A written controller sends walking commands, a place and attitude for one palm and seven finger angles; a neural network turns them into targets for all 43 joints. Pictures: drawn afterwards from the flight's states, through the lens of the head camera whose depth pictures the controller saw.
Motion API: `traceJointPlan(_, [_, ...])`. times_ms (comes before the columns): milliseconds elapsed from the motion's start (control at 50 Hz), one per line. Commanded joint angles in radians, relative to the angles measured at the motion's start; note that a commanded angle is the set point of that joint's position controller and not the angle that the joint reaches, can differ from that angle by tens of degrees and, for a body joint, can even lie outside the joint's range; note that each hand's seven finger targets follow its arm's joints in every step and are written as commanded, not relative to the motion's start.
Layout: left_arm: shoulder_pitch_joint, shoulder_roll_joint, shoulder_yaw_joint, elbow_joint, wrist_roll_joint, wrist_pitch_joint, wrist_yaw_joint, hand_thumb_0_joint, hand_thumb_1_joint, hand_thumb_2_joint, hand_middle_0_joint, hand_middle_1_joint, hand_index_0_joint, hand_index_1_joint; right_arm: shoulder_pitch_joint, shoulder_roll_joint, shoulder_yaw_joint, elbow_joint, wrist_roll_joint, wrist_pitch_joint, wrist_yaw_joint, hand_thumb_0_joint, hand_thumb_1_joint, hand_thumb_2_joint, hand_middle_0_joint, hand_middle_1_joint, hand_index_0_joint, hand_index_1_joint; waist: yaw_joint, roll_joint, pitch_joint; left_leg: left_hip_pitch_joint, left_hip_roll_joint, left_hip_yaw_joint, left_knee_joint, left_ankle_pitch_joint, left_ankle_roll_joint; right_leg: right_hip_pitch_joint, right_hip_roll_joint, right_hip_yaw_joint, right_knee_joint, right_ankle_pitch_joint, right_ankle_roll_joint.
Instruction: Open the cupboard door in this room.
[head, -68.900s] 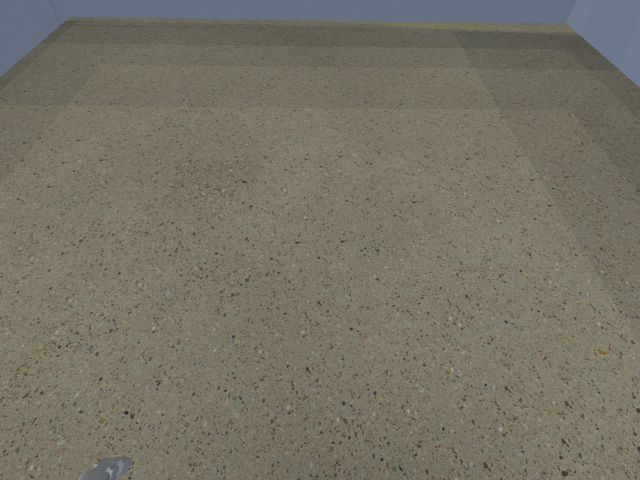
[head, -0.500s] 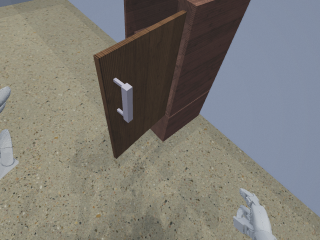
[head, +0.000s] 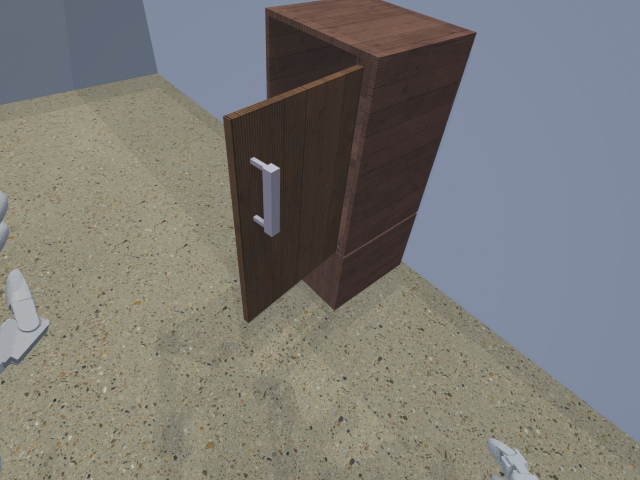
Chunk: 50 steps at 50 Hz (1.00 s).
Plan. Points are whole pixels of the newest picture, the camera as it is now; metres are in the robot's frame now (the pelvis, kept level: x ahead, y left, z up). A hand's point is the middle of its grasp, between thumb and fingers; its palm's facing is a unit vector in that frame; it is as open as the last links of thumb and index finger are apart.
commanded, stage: stop stepping back and stand still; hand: left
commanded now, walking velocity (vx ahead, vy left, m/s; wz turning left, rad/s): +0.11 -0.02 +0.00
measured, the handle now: (264, 197) +0.63 +0.13 +0.00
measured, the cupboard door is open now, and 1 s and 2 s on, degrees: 98 98 98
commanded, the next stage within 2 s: let the arm hang, fingers relaxed in 0.24 s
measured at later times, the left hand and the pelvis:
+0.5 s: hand (117, 438) +0.19 +0.25 -0.05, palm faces +0.18 -0.92 -0.34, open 7.4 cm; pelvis +0.00 +0.01 +0.00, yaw +4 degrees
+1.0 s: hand out of the picture -0.06 +0.21 -0.15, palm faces +0.08 -0.96 -0.27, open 7.3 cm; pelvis -0.01 +0.01 +0.01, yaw +4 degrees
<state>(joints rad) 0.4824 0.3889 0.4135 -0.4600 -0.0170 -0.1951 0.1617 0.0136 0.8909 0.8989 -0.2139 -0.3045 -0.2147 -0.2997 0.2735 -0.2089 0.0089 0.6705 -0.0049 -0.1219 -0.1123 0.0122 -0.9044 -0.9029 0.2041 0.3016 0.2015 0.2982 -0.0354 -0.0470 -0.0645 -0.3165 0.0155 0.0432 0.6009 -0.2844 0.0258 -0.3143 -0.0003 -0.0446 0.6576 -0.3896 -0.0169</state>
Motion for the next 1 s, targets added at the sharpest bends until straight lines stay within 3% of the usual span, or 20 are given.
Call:
traceJointPlan(0, [-0.027, 0.23, 0.155, -0.243, 0.011, -0.077, 0.013, 0.0, 0.9, 0.9, -0.2, -0.3, -0.2, -0.3, -0.125, -0.109, -0.033, -0.175, -0.013, -0.08, 0.008, 0.0, -0.9, -0.9, 0.2, 0.3, 0.2, 0.3, 0.01, 0.225, 0.077, -0.038, 0.276, -0.409, -0.402, -0.31, 0.158, -0.073, -0.011, 0.027, 0.147, -0.097, 0.013])
traceJointPlan(60, [0.034, 0.196, 0.126, -0.241, 0.008, -0.07, 0.007, 0.0, 0.9, 0.9, -0.2, -0.3, -0.2, -0.3, -0.13, -0.134, -0.037, -0.177, -0.011, -0.078, 0.019, 0.0, -0.9, -0.9, 0.2, 0.3, 0.2, 0.3, 0.025, 0.196, 0.038, -0.126, 0.166, -0.171, -0.253, -0.187, 0.075, 0.182, 0.001, -0.022, -0.162, 0.02, 0.002])
traceJointPlan(80, [0.049, 0.203, 0.13, -0.218, 0.008, -0.07, 0.005, 0.0, 0.9, 0.9, -0.2, -0.3, -0.2, -0.3, -0.129, -0.134, -0.04, -0.182, -0.012, -0.074, 0.02, 0.0, -0.9, -0.9, 0.2, 0.3, 0.2, 0.3, 0.024, 0.116, 0.046, -0.195, 0.098, -0.107, -0.14, -0.179, 0.043, 0.224, -0.047, 0.083, -0.243, 0.017, -0.034])
traceJointPlan(120, [-0.01, 0.242, 0.154, -0.195, -0.003, -0.072, 0.006, 0.0, 0.9, 0.9, -0.2, -0.3, -0.2, -0.3, -0.12, -0.118, -0.052, -0.176, -0.006, -0.061, 0.027, 0.0, -0.9, -0.9, 0.2, 0.3, 0.2, 0.3, 0.026, -0.146, 0.038, -0.272, -0.01, -0.002, 0.254, -0.148, -0.009, 0.153, -0.318, 0.509, -0.44, -0.195, -0.171])
traceJointPlan(140, [-0.044, 0.225, 0.147, -0.177, -0.007, -0.079, 0.005, 0.0, 0.9, 0.9, -0.2, -0.3, -0.2, -0.3, -0.109, -0.119, -0.062, -0.157, -0.003, -0.061, 0.028, 0.0, -0.9, -0.9, 0.2, 0.3, 0.2, 0.3, 0.028, -0.119, 0.039, -0.243, 0.007, -0.032, 0.386, -0.165, -0.014, 0.083, -0.345, 0.52, -0.475, -0.245, -0.198])
traceJointPlan(200, [-0.043, 0.207, 0.134, -0.174, -0.003, -0.084, 0.001, 0.0, 0.9, 0.9, -0.2, -0.3, -0.2, -0.3, -0.112, -0.104, -0.045, -0.158, -0.002, -0.055, 0.029, 0.0, -0.9, -0.9, 0.2, 0.3, 0.2, 0.3, 0.013, -0.045, 0.067, -0.127, 0.059, -0.045, 0.206, -0.106, -0.009, 0.013, -0.287, 0.302, -0.39, -0.008, -0.166])
traceJointPlan(240, [-0.022, 0.199, 0.131, -0.174, -0.004, -0.087, 0.006, 0.0, 0.9, 0.9, -0.2, -0.3, -0.2, -0.3, -0.113, -0.094, -0.033, -0.151, -0.005, -0.057, 0.018, 0.0, -0.9, -0.9, 0.2, 0.3, 0.2, 0.3, 0.01, -0.032, 0.034, 0.047, 0.024, 0.019, -0.046, 0.003, -0.002, -0.005, -0.205, 0.174, -0.323, 0.031, -0.102])
traceJointPlan(260, [-0.024, 0.192, 0.124, -0.191, -0.006, -0.09, 0.006, 0.0, 0.9, 0.9, -0.2, -0.3, -0.2, -0.3, -0.118, -0.104, -0.038, -0.155, -0.005, -0.064, 0.012, 0.0, -0.9, -0.9, 0.2, 0.3, 0.2, 0.3, 0.013, 0.042, 0.036, 0.106, 0.027, -0.002, -0.146, 0.017, 0.004, -0.011, -0.164, 0.151, -0.28, 0.031, -0.067])
traceJointPlan(300, [-0.031, 0.197, 0.123, -0.246, -0.005, -0.097, 0.006, 0.0, 0.9, 0.9, -0.2, -0.3, -0.2, -0.3, -0.139, -0.135, -0.05, -0.184, -0.003, -0.071, 0.005, 0.0, -0.9, -0.9, 0.2, 0.3, 0.2, 0.3, 0.035, 0.211, 0.036, 0.093, 0.155, -0.185, -0.249, 0.027, 0.05, -0.003, -0.053, 0.078, -0.153, 0.083, 0.003])
traceJointPlan(320, [-0.057, -0.074, -0.301, 0.527, 0.075, 0.112, -0.147, 0.0, 0.9, 0.9, -0.2, -0.3, -0.2, -0.3, -0.089, -0.307, -0.101, 0.046, -0.016, -0.063, 0.113, 0.0, -0.9, -0.9, 0.2, 0.3, 0.2, 0.3, -0.035, 0.268, 0.09, -0.049, 0.2, -0.28, -0.13, 0.282, 0.09, -0.131, -0.057, -0.009, 0.096, 0.155, 0.026])
traceJointPlan(340, [-0.072, -0.103, -0.274, 0.557, 0.058, 0.197, -0.155, 0.0, 0.9, 0.9, -0.2, -0.3, -0.2, -0.3, -0.02, -0.2, -0.089, 0.042, -0.012, 0.011, 0.111, 0.0, -0.9, -0.9, 0.2, 0.3, 0.2, 0.3, -0.024, 0.27, 0.042, -0.015, 0.231, -0.322, -0.202, 0.488, 0.134, -0.126, -0.019, 0.026, 0.196, -0.073, 0.025])
traceJointPlan(360, [-0.091, -0.141, -0.303, 0.574, 0.051, 0.216, -0.153, 0.0, 0.9, 0.9, -0.2, -0.3, -0.2, -0.3, -0.016, -0.186, -0.072, 0.028, -0.027, 0.029, 0.102, 0.0, -0.9, -0.9, 0.2, 0.3, 0.2, 0.3, -0.021, 0.179, -0.003, 0.013, 0.27, -0.379, -0.201, 0.547, 0.167, -0.154, -0.003, 0.055, 0.283, -0.175, 0.032])
traceJointPlan(400, [-0.139, -0.129, -0.323, 0.672, 0.049, 0.201, -0.149, 0.0, 0.9, 0.9, -0.2, -0.3, -0.2, -0.3, -0.015, -0.185, -0.06, 0.014, -0.048, 0.045, 0.093, 0.0, -0.9, -0.9, 0.2, 0.3, 0.2, 0.3, 0.009, -0.03, -0.068, 0.166, 0.263, -0.362, -0.123, 0.796, 0.182, -0.14, -0.014, 0.076, 0.183, -0.153, 0.029])
traceJointPlan(420, [-0.144, -0.114, -0.325, 0.742, 0.047, 0.195, -0.147, 0.0, 0.9, 0.9, -0.2, -0.3, -0.2, -0.3, -0.03, -0.189, -0.055, 0.023, -0.042, 0.056, 0.094, 0.0, -0.9, -0.9, 0.2, 0.3, 0.2, 0.3, 0.029, -0.031, -0.089, 0.171, 0.236, -0.304, -0.108, 0.812, 0.155, -0.063, -0.014, 0.065, 0.076, -0.068, 0.029])
traceJointPlan(460, [-0.134, -0.056, -0.329, 0.907, 0.046, 0.19, -0.145, 0.0, 0.9, 0.9, -0.2, -0.3, -0.2, -0.3, -0.086, -0.172, -0.046, 0.055, -0.02, 0.074, 0.097, 0.0, -0.9, -0.9, 0.2, 0.3, 0.2, 0.3, 0.063, -0.037, -0.083, 0.045, 0.112, -0.167, -0.086, 0.521, 0.056, 0.157, -0.038, 0.12, -0.151, 0.294, 0.013])
traceJointPlan(500, [-0.198, 0.007, -0.35, 1.038, 0.042, 0.192, -0.147, 0.0, 0.9, 0.9, -0.2, -0.3, -0.2, -0.3, -0.068, -0.119, -0.036, 0.099, -0.01, 0.094, 0.115, 0.0, -0.9, -0.9, 0.2, 0.3, 0.2, 0.3, 0.013, 0.077, 0.06, 0.008, 0.021, -0.107, -0.133, 0.088, -0.01, 0.04, -0.166, 0.243, -0.267, 0.225, -0.042])
traceJointPlan(580, [-0.234, -0.013, -0.38, 1.261, 0.031, 0.177, -0.146, 0.0, 0.9, 0.9, -0.2, -0.3, -0.2, -0.3, -0.074, -0.128, -0.034, 0.207, -0.012, 0.111, 0.108, 0.0, -0.9, -0.9, 0.2, 0.3, 0.2, 0.3, 0.013, -0.008, 0.042, 0.113, 0.037, -0.116, -0.173, 0.156, -0.005, 0.04, -0.086, 0.189, -0.297, 0.187, -0.022])
traceJointPlan(640, [-0.187, -0.062, -0.369, 1.357, 0.031, 0.177, -0.14, 0.0, 0.9, 0.9, -0.2, -0.3, -0.2, -0.3, -0.063, -0.097, -0.038, 0.271, -0.019, 0.111, 0.099, 0.0, -0.9, -0.9, 0.2, 0.3, 0.2, 0.3, 0.025, 0.214, 0.02, 0.121, 0.056, -0.132, -0.225, 0.111, 0.001, 0.086, -0.073, 0.168, -0.301, 0.184, -0.027])
traceJointPlan(720, [-0.186, -0.07, -0.383, 1.451, 0.029, 0.182, -0.139, 0.0, 0.9, 0.9, -0.2, -0.3, -0.2, -0.3, -0.026, -0.092, -0.043, 0.336, -0.014, 0.122, 0.094, 0.0, -0.9, -0.9, 0.2, 0.3, 0.2, 0.3, 0.024, 0.083, 0.075, 0.111, 0.065, -0.149, -0.266, 0.041, 0.006, 0.069, -0.068, 0.142, -0.329, 0.133, -0.027])
traceJointPlan(980, [-0.165, -0.043, -0.387, 1.567, 0.028, 0.185, -0.132, 0.0, 0.9, 0.9, -0.2, -0.3, -0.2, -0.3, 0.008, -0.116, -0.047, 0.431, -0.009, 0.126, 0.089, 0.0, -0.9, -0.9, 0.2, 0.3, 0.2, 0.3, 0.03, 0.032, 0.126, 0.13, 0.069, -0.142, -0.295, 0.031, 0.013, 0.054, -0.077, 0.137, -0.349, 0.085, -0.029])
